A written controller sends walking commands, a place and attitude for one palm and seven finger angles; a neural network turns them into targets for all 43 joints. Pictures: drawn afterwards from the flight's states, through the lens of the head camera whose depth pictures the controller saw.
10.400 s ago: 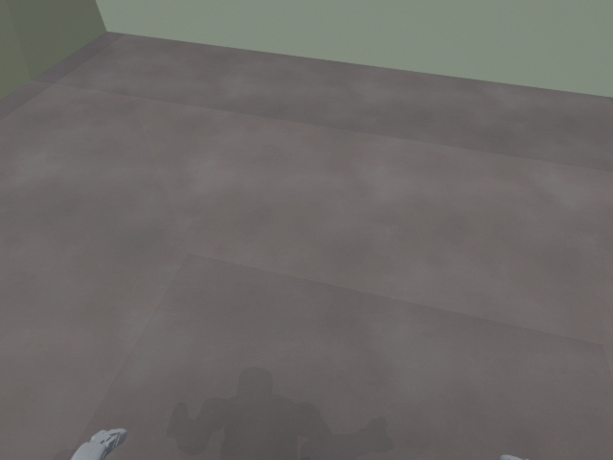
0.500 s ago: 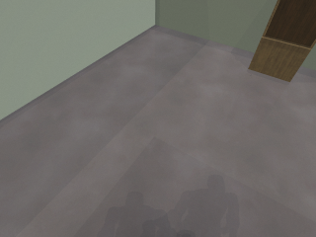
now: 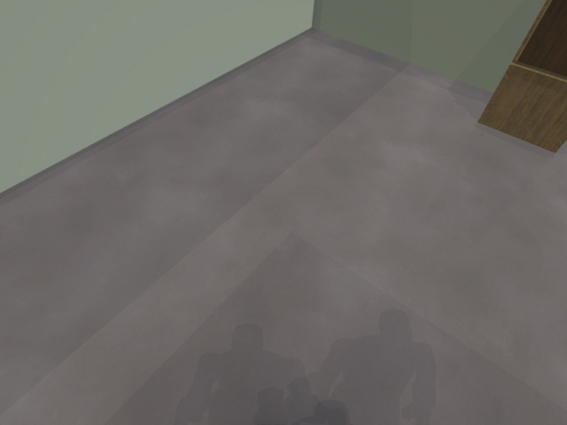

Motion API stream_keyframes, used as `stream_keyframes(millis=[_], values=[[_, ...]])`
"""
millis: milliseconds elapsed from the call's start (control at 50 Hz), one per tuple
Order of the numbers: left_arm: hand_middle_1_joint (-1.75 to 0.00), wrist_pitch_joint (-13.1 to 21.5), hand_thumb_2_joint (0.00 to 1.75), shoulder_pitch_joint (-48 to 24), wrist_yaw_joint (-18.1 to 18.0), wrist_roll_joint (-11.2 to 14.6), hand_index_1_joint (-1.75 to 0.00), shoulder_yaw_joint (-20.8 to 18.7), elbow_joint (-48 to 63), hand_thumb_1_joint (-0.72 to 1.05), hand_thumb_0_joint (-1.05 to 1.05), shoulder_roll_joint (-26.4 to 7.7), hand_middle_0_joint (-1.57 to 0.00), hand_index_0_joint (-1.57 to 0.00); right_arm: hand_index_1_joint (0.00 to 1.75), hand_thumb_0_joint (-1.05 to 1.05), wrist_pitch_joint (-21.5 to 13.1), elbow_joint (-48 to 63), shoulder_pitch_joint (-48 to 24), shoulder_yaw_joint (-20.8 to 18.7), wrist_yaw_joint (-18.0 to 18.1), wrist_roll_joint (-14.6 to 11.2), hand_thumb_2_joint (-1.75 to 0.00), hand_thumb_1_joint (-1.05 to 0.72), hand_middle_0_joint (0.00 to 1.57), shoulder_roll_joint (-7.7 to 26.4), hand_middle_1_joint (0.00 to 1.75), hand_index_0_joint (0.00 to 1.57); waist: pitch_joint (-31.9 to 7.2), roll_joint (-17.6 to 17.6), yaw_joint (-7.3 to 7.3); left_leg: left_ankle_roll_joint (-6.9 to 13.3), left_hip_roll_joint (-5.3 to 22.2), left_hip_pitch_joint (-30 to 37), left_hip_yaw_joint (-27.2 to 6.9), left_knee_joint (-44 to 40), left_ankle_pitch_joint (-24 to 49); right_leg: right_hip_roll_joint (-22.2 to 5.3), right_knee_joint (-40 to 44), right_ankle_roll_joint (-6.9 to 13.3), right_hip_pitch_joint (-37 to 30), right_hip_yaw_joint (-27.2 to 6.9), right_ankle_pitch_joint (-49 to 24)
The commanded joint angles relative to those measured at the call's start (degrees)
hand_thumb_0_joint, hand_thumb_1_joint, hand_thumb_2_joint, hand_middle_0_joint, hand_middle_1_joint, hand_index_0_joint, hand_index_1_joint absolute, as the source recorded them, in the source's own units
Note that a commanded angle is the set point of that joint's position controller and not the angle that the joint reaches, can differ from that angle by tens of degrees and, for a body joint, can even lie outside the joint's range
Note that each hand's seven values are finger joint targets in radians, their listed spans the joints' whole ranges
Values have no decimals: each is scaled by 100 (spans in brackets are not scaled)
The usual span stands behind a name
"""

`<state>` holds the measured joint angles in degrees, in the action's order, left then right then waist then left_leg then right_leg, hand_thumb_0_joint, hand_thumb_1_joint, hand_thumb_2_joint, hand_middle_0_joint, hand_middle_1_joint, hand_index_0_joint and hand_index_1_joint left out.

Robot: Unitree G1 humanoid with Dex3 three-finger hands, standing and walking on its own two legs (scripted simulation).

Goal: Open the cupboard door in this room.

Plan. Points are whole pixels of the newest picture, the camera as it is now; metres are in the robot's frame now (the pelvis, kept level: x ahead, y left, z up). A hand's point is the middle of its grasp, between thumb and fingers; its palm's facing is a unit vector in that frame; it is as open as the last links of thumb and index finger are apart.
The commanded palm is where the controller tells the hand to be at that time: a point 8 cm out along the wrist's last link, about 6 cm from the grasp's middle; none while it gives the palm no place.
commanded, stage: stand and wait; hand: left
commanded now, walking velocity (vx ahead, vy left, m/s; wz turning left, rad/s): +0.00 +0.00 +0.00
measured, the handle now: out of the picture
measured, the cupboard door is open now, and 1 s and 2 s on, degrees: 0 0 0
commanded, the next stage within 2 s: turn or walk to find it in 0.52 s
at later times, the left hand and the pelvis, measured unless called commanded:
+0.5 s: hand out of the picture +0.06 +0.20 -0.16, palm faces +0.00 -0.96 -0.29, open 7.4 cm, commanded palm none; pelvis +0.01 -0.02 +0.01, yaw -1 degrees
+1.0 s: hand out of the picture +0.09 +0.22 -0.15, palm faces +0.00 -0.95 -0.30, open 7.4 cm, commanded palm none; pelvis +0.02 -0.01 +0.01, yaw +0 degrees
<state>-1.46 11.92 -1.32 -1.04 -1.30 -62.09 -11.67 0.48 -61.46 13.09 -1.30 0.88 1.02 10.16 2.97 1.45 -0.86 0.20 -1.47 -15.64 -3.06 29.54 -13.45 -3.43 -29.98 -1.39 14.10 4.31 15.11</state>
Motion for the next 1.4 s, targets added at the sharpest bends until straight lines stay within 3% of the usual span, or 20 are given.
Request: stream_keyframes(millis=[0,80,160,520,620,760,900,1000,1080,1160,1200,1220,1240,1260,1280,1300,1340,1380], values=[[-30,196,90,437,-16,2,-30,-70,36,90,0,-651,-20,-20,30,0,-152,271,-42,-140,40,-42,-90,-90,20,907,30,20,-280,-603,-63,226,765,-320,-710,-1024,104,-315,648,75,-685,-411,-408],[-30,267,90,220,-9,20,-30,-61,45,90,0,-795,-20,-20,30,0,-133,187,77,-122,33,-49,-90,-90,20,859,30,20,-209,53,89,52,600,191,-323,-689,507,-498,1037,200,-252,-655,-220],[-30,300,90,117,2,25,-30,-84,42,90,0,-909,-20,-20,30,0,-169,134,-10,-118,37,-47,-90,-90,20,1028,30,20,-146,122,89,64,655,320,-320,-784,697,-457,1112,205,-244,-618,-223],[-30,347,90,-483,64,49,-30,-200,143,90,0,-1711,-20,-20,30,0,-212,118,-618,-98,9,-28,-90,-90,20,1791,30,20,-242,-177,21,23,779,544,-296,-1003,1019,-515,1326,286,-811,-634,-767],[-30,158,90,-361,20,60,-30,-126,200,90,0,-1386,-20,-20,30,0,-60,171,-447,30,-31,4,-90,-90,20,1367,30,20,-217,-78,-20,-88,716,106,-211,-713,1067,-649,1118,195,-892,-533,-635],[-30,232,90,-585,38,62,-30,-130,286,90,0,-1629,-20,-20,30,0,-141,207,-521,-35,-12,-32,-90,-90,20,1757,30,20,-644,-246,7,8,817,514,-415,-729,1644,-526,878,209,-1052,-436,-1259],[-30,262,90,-702,51,55,-30,-131,230,90,0,-1723,-20,-20,30,0,-176,176,-703,-67,-3,-55,-90,-90,20,1880,30,20,-269,-152,16,44,807,516,-465,-982,1154,-469,1138,201,-857,-475,-742],[-30,94,90,-371,-7,56,-30,-87,207,90,0,-1190,-20,-20,30,0,-45,210,-453,5,-35,-25,-90,-90,20,1312,30,20,-151,-245,-10,9,779,-35,-524,-838,1101,-482,805,65,-846,-265,-500],[-30,62,90,-221,-28,44,-30,-176,322,90,0,-1286,-20,-20,30,0,17,380,-392,-59,-44,-14,-90,-90,20,1298,30,20,-411,7,-43,-13,632,-302,-435,-330,1291,-748,668,179,-1005,-297,-786],[-30,49,90,-287,-48,12,-30,-260,569,90,0,-1416,-20,-20,30,0,68,515,-156,-138,-45,-9,-90,-90,20,1203,30,20,-630,502,39,-81,486,-325,-43,561,979,-1341,637,545,-855,-379,-1081],[-30,42,90,-394,-53,-3,-30,-267,697,90,0,-1354,-20,-20,30,0,83,578,-60,-190,-54,-5,-90,-90,20,1163,30,20,-586,488,107,-73,511,-234,-9,747,770,-1407,431,610,-607,-274,-1229],[-30,29,90,-434,-49,-1,-30,-263,739,90,0,-1305,-20,-20,30,0,80,579,-8,-197,-62,3,-90,-90,20,1179,30,20,-530,283,155,-20,625,-93,-114,545,931,-1307,195,539,-346,-109,-1065],[-30,3,90,-463,-38,2,-30,-253,799,90,0,-1210,-20,-20,30,0,75,619,78,-218,-73,19,-90,-90,20,1243,30,20,-456,-108,205,115,806,-56,-589,162,1164,-961,-188,342,-63,140,-512],[-30,-13,90,-463,-25,34,-30,-231,837,90,0,-1017,-20,-20,30,0,52,662,111,-245,-71,51,-90,-90,20,1426,30,20,-296,-933,240,386,1172,-207,-1591,-573,1362,-351,-890,55,127,381,137],[-30,-9,90,-578,-24,41,-30,-210,930,90,0,-901,-20,-20,30,0,17,681,239,-307,-40,57,-90,-90,20,1624,30,20,-196,-1431,303,818,1656,-69,-2611,-1160,1809,122,-1782,-83,514,274,1189],[-30,-23,90,-633,-47,26,-30,-205,999,90,0,-891,-20,-20,30,0,1,628,405,-333,18,54,-90,-90,20,1668,30,20,-256,-1578,386,1093,1793,342,-3031,-1348,1985,142,-2528,-53,1011,-213,1916],[-30,-22,90,-606,-41,8,-30,-227,1006,90,0,-894,-20,-20,30,0,-4,648,379,-352,75,36,-90,-90,20,1592,30,20,-442,-1363,297,1200,1692,672,-2841,-1109,2124,64,-3061,-58,1435,-581,1709],[-30,9,90,-528,-5,23,-30,-209,1012,90,0,-821,-20,-20,30,0,-2,748,206,-365,91,43,-90,-90,20,1546,30,20,-695,-1089,212,1159,1448,879,-2441,-888,2268,137,-2872,-109,1385,-608,1506]])
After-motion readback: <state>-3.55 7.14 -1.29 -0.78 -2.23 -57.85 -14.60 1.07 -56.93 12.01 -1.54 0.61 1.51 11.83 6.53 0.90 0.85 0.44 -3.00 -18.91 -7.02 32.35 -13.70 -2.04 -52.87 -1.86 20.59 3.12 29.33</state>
